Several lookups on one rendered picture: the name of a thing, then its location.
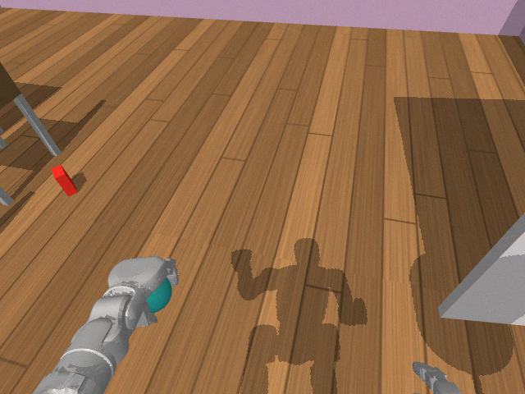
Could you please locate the right robot hand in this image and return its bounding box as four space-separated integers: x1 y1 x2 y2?
413 361 462 394

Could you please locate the left robot hand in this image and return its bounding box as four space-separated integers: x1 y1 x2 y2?
108 256 179 328

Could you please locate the chair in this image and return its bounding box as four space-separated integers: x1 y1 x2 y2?
0 62 61 206

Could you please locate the left robot arm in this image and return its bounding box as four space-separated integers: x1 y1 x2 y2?
32 283 146 394

